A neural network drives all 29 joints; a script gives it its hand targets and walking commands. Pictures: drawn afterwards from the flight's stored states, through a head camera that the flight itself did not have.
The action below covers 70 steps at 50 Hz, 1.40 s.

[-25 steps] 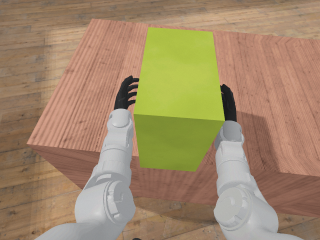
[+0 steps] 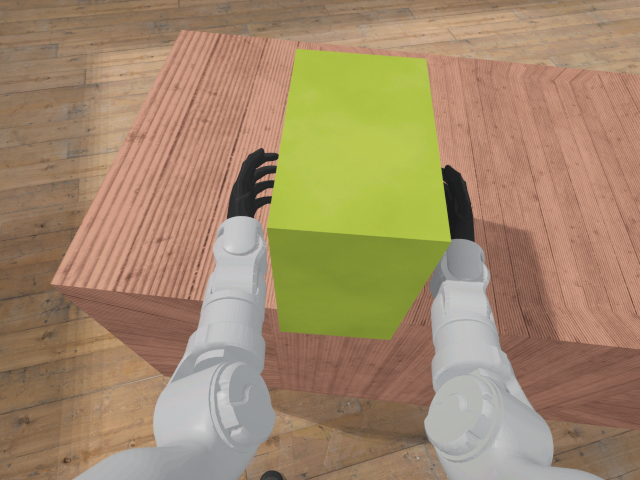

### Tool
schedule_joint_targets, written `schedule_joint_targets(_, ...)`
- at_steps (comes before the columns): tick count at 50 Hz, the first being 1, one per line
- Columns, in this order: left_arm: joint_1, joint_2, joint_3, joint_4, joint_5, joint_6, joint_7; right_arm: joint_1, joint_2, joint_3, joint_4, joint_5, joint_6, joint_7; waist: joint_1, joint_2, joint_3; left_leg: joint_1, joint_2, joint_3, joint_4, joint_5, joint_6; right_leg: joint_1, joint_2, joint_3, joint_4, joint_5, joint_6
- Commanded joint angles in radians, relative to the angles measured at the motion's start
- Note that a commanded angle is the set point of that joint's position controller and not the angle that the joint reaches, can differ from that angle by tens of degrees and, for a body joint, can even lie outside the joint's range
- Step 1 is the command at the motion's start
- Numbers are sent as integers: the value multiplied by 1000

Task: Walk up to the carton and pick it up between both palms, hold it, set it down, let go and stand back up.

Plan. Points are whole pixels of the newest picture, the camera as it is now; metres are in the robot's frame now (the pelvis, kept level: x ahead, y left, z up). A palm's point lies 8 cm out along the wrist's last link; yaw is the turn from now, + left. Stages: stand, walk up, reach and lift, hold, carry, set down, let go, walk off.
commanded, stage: set down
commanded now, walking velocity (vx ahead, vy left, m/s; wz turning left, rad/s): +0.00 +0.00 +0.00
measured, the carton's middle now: (347, 206) +0.48 +0.00 +0.01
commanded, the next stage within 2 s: none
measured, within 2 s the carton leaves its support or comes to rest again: neither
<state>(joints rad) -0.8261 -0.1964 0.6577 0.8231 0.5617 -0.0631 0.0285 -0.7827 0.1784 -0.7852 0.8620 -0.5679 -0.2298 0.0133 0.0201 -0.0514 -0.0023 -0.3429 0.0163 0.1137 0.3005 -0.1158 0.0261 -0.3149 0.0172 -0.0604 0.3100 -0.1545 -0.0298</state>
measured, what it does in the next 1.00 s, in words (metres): stands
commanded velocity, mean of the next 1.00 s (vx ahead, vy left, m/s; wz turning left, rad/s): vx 0.00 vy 0.00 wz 0.00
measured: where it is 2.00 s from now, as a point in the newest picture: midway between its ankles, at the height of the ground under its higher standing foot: outside the picture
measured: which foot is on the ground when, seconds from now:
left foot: down 0.00-1.00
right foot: down 0.00-1.00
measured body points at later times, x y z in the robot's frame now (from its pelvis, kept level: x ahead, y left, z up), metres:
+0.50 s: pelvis +0.00 +0.00 +0.00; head +0.08 +0.02 +0.44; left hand +0.43 +0.14 +0.04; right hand +0.43 -0.14 +0.05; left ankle +0.01 +0.10 -0.75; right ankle -0.01 -0.09 -0.75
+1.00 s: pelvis -0.01 +0.00 -0.02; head +0.08 +0.00 +0.42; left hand +0.46 +0.17 +0.04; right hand +0.47 -0.15 +0.04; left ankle +0.01 +0.10 -0.75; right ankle -0.01 -0.09 -0.75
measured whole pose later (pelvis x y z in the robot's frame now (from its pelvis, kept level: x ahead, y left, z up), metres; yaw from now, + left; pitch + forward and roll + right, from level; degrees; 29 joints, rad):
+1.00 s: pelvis -0.01 +0.00 -0.02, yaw -1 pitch +24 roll -2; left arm -1.07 0.14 0.16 1.44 -0.07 -0.26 0.15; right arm -1.02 -0.18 -0.10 1.36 0.12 -0.21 -0.09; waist 0.05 0.02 -0.26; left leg -0.77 0.06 0.10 0.54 -0.19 0.02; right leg -0.71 0.04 -0.07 0.48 -0.19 -0.04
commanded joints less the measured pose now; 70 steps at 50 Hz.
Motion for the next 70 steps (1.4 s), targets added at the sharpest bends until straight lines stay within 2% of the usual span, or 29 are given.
schedule_joint_targets(1,-393,-295,-170,-4,23,-24,-31,-413,363,249,41,-47,-17,111,22,16,-510,258,21,12,24,289,15,181,-19,-24,7,251,58)
schedule_joint_targets(14,-361,-252,-146,-17,22,-32,-22,-380,311,239,28,-36,-5,104,21,24,-503,269,18,12,40,310,14,152,-13,-16,6,233,56)
schedule_joint_targets(17,-363,-186,-121,-15,19,-35,-9,-377,251,225,29,-23,6,92,27,23,-502,254,15,17,39,295,16,154,-11,-10,9,229,59)
schedule_joint_targets(21,-349,-57,-104,-22,-16,-46,29,-350,115,234,51,40,20,59,36,36,-516,239,14,12,55,309,13,141,-5,4,18,233,53)
schedule_joint_targets(25,-402,22,-158,6,-107,-68,65,-397,35,287,73,131,26,25,29,39,-556,204,13,12,76,295,6,100,0,13,30,218,50)
schedule_joint_targets(30,-465,175,-183,69,-181,-112,109,-460,-98,340,100,232,20,-15,48,62,-693,149,15,4,116,296,-4,82,-3,34,70,251,45)
schedule_joint_targets(34,-553,270,-286,142,-314,-138,153,-542,-229,429,148,377,20,-60,38,103,-837,155,25,-19,193,360,-33,-15,8,35,111,287,26)
schedule_joint_targets(37,-609,333,-350,236,-413,-160,167,-620,-310,504,170,473,13,-82,51,91,-941,147,27,-32,243,387,-46,-71,15,32,135,313,26)
schedule_joint_targets(40,-624,377,-412,349,-500,-185,168,-648,-385,577,223,554,5,-96,47,69,-1003,130,31,-52,282,417,-60,-100,18,31,157,355,31)
schedule_joint_targets(43,-621,416,-464,441,-577,-215,150,-652,-449,636,272,621,-12,-107,28,35,-1015,105,34,-72,307,440,-68,-110,18,31,171,408,40)
schedule_joint_targets(47,-610,450,-514,513,-633,-238,114,-646,-493,701,364,697,-24,-110,6,6,-947,50,32,-87,299,408,-63,-100,14,34,186,444,56)
schedule_joint_targets(49,-637,470,-538,490,-668,-245,100,-671,-522,719,358,733,-32,-107,-5,0,-946,28,30,-92,294,396,-63,-109,12,33,192,451,61)
schedule_joint_targets(51,-653,478,-574,441,-695,-255,96,-678,-542,728,345,761,-46,-99,-13,37,-1013,50,29,-99,304,430,-70,-117,15,31,201,461,59)
schedule_joint_targets(52,-716,502,-557,391,-672,-251,100,-721,-571,729,237,773,-42,-93,42,49,-1065,124,32,-67,311,433,-99,-81,26,12,194,454,42)
schedule_joint_targets(53,-719,505,-570,379,-684,-244,102,-728,-577,736,245,790,-31,-89,15,56,-1061,132,32,-71,316,425,-103,-90,29,12,195,455,40)
schedule_joint_targets(55,-730,494,-588,329,-708,-218,98,-738,-583,750,256,820,-5,-79,16,61,-1069,87,24,-71,296,379,-97,-80,23,18,192,441,43)
schedule_joint_targets(60,-743,499,-619,290,-739,-151,90,-751,-606,775,267,871,55,-60,10,69,-1053,80,22,-81,289,335,-82,-78,12,32,186,423,45)
schedule_joint_targets(66,-730,553,-582,280,-704,-64,78,-769,-624,792,257,896,121,-68,26,28,-966,1,9,-83,227,277,-58,55,-4,58,179,467,72)
schedule_joint_targets(70,-746,570,-566,255,-694,1,84,-789,-624,790,228,897,173,-83,32,24,-916,7,7,-81,185,245,-54,88,-2,61,155,445,75)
